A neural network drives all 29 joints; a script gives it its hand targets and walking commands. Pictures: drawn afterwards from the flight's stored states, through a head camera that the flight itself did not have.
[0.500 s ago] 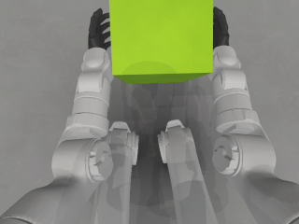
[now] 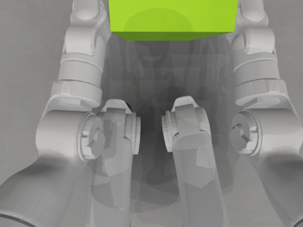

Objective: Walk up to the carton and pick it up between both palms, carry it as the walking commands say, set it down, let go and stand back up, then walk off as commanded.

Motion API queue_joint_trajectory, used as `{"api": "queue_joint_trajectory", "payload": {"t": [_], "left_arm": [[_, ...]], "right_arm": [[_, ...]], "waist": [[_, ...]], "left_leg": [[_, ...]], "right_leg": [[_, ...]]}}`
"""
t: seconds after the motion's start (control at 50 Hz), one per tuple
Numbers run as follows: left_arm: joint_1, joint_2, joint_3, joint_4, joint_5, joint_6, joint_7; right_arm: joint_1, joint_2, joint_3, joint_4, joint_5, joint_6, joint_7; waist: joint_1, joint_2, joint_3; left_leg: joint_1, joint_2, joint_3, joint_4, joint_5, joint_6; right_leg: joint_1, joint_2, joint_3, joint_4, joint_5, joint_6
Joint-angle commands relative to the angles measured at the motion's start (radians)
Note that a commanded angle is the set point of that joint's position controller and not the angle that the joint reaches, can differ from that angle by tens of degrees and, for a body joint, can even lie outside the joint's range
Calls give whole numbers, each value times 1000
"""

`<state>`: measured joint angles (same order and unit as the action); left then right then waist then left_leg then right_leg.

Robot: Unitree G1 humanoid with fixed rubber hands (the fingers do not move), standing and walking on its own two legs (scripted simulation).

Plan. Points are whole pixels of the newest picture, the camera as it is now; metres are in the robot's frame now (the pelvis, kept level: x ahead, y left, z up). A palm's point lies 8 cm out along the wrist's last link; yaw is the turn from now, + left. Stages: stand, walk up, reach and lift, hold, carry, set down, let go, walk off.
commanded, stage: set down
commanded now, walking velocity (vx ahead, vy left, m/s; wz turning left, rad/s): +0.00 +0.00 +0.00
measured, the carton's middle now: out of the picture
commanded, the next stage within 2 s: none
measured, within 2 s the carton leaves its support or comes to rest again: rests again in 1.54 s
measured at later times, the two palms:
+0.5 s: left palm out of the picture +0.53 +0.09 -0.17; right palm out of the picture +0.52 -0.18 -0.18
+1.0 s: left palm out of the picture +0.53 +0.10 -0.19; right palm (236, 2) +0.51 -0.18 -0.20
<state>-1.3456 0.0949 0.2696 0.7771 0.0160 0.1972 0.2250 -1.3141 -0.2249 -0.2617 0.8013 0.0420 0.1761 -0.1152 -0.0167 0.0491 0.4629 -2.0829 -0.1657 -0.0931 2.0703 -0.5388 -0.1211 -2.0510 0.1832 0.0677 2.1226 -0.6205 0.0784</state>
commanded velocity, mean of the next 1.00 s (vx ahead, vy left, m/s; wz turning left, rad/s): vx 0.00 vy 0.00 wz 0.00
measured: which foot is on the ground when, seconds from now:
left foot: down 0.00-1.00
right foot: down 0.00-1.00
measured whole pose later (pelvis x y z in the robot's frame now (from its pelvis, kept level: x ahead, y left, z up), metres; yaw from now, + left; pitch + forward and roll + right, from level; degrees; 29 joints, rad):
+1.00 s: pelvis +0.02 +0.01 -0.02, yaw +0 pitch +40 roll +0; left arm -1.28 0.03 0.37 0.93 0.08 0.13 0.21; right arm -1.24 -0.20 -0.29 0.95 -0.05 0.15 -0.08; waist -0.02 0.07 0.23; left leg -2.26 -0.17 -0.07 2.14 -0.58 -0.09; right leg -2.22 0.14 0.06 2.18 -0.66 0.07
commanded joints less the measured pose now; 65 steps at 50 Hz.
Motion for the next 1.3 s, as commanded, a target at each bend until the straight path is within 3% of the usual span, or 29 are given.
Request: {"api": "queue_joint_trajectory", "payload": {"t": [0.0, 0.02, 0.04, 0.06, 0.12, 0.14, 0.16, 0.2, 0.24, 0.26, 0.28, 0.32, 0.34, 0.38, 0.42, 0.5, 0.56, 0.58, 0.62, 0.66, 0.7, 0.74, 0.82, 0.88, 1.0, 1.04, 1.22, 1.26, 1.28], "left_arm": [[-529, -986, -489, -114, -115, -16, -223], [-518, -992, -463, -76, -113, -7, -234], [-509, -999, -436, 18, -107, 3, -250], [-531, -1012, -431, 2, -108, 1, -264], [-647, -984, -436, -37, -118, -8, -293], [-651, -983, -447, -66, -126, -13, -290], [-655, -1000, -444, -54, -135, -10, -284], [-647, -997, -415, -1, -128, -9, -277], [-616, -994, -376, 44, -92, -4, -280], [-604, -983, -363, 78, -85, -1, -284], [-605, -975, -340, 67, -69, -1, -287], [-603, -980, -320, 71, -57, -4, -286], [-610, -979, -313, 65, -58, -7, -288], [-618, -983, -310, 59, -54, -15, -289], [-582, -994, -301, 94, -36, -13, -293], [-545, -994, -275, 112, -12, -20, -307], [-526, -988, -281, 73, 0, -43, -300], [-524, -987, -285, 81, -3, -52, -296], [-546, -966, -310, 30, -20, -70, -280], [-510, -961, -299, 73, -6, -69, -279], [-481, -946, -299, 91, -3, -72, -276], [-478, -956, -284, 101, 1, -71, -277], [-444, -961, -310, 84, -16, -82, -262], [-416, -958, -275, 106, 16, -83, -260], [-413, -953, -294, 103, 2, -92, -262], [-410, -957, -278, 118, 8, -94, -260], [-426, -902, -238, 155, 16, -93, -277], [-423, -889, -222, 170, 31, -93, -277], [-438, -877, -226, 160, 31, -96, -277]], "right_arm": [[-689, 980, 560, -208, 117, -7, 222], [-711, 986, 557, -204, 108, 1, 221], [-704, 964, 532, -124, 79, 10, 223], [-679, 987, 523, -111, 60, 18, 229], [-650, 1008, 486, -87, 45, 24, 248], [-672, 1022, 490, -129, 60, 17, 249], [-691, 1008, 479, -145, 67, 11, 251], [-738, 1000, 481, -129, 71, 14, 257], [-705, 1009, 459, -77, 62, 22, 272], [-696, 999, 456, -54, 58, 28, 282], [-695, 1003, 439, -46, 58, 33, 291], [-699, 1021, 445, -58, 64, 30, 301], [-701, 1016, 442, -45, 62, 30, 302], [-697, 1044, 442, -46, 62, 26, 302], [-664, 1036, 424, -10, 49, 24, 300], [-620, 1027, 388, 21, 20, 16, 311], [-585, 1022, 371, 31, 19, -2, 310], [-560, 1010, 363, 49, 6, -8, 302], [-552, 1004, 374, 47, 14, -24, 289], [-497, 991, 335, 103, -31, -26, 282], [-482, 970, 346, 97, -29, -34, 285], [-475, 962, 329, 114, -47, -35, 290], [-505, 944, 361, 33, -19, -54, 294], [-499, 942, 367, 34, -11, -54, 296], [-499, 921, 378, 24, -7, -72, 288], [-485, 914, 370, 53, -14, -71, 283], [-511, 894, 343, 97, -32, -68, 278], [-507, 874, 322, 99, -34, -72, 280], [-508, 879, 324, 98, -39, -73, 278]], "waist": [[-49, -105, -1990], [-50, -131, -1941], [-74, -126, -1768], [-78, -146, -1697], [-93, -111, -1719], [-74, -106, -1773], [-96, -93, -1789], [-84, -95, -1736], [-49, -84, -1646], [-56, -101, -1602], [-41, -92, -1578], [-14, -90, -1602], [-36, -105, -1603], [-16, -114, -1607], [-20, -105, -1560], [-42, -82, -1434], [-23, -25, -1412], [-62, -39, -1395], [-57, -21, -1437], [-89, -43, -1352], [-76, -34, -1341], [-87, -43, -1327], [-84, -43, -1399], [-68, -52, -1366], [-77, -50, -1359], [-70, -35, -1320], [-65, -67, -1262], [-57, -29, -1258], [-59, -47, -1265]], "left_leg": [[714, -18, 186, -62, 360, 87], [676, -19, 190, -61, 331, 91], [581, -15, 198, -58, 287, 90], [536, -19, 195, -55, 266, 100], [524, -11, 203, -33, 258, 100], [580, -15, 203, -38, 284, 97], [599, -10, 192, -40, 286, 97], [598, -10, 187, -47, 265, 105], [568, -15, 198, -56, 212, 109], [543, -7, 195, -54, 185, 114], [551, -10, 198, -64, 173, 117], [549, -7, 206, -52, 202, 112], [531, -3, 199, -43, 210, 116], [512, -17, 209, -54, 210, 113], [476, -13, 209, -53, 195, 115], [403, -19, 200, -43, 198, 111], [383, -23, 201, -44, 265, 103], [365, -28, 201, -39, 256, 99], [370, -28, 207, -36, 280, 95], [331, -34, 200, -43, 249, 96], [339, -34, 195, -48, 254, 93], [351, -33, 181, -42, 277, 92], [417, -42, 163, -34, 343, 92], [413, -38, 164, -25, 342, 99], [404, -39, 161, -14, 363, 95], [389, -36, 169, -17, 345, 94], [297, -31, 178, -9, 256, 95], [311, -28, 183, -8, 255, 93], [302, -28, 181, -3, 253, 94]], "right_leg": [[680, -23, -155, -193, 446, -9], [682, -22, -150, -210, 423, -6], [645, -29, -136, -211, 400, -11], [628, -26, -135, -200, 384, -8], [651, -39, -126, -191, 402, -20], [660, -37, -143, -191, 410, -23], [639, -35, -144, -188, 405, -29], [584, -37, -141, -187, 366, -31], [526, -37, -147, -197, 295, -39], [499, -40, -144, -193, 270, -36], [464, -35, -152, -197, 239, -36], [477, -39, -141, -191, 270, -37], [477, -36, -140, -183, 289, -33], [489, -35, -147, -195, 297, -30], [461, -34, -144, -185, 289, -31], [373, -34, -125, -182, 294, -33], [344, -35, -119, -173, 357, -35], [333, -30, -127, -175, 358, -35], [372, -34, -113, -178, 389, -38], [331, -30, -120, -182, 357, -40], [316, -30, -121, -177, 356, -36], [300, -34, -120, -173, 365, -41], [292, -36, -140, -146, 410, -39], [259, -33, -134, -147, 404, -40], [282, -35, -135, -136, 427, -42], [266, -33, -131, -139, 410, -44], [280, -40, -122, -152, 345, -44], [269, -42, -115, -141, 340, -48], [278, -38, -113, -142, 347, -47]]}}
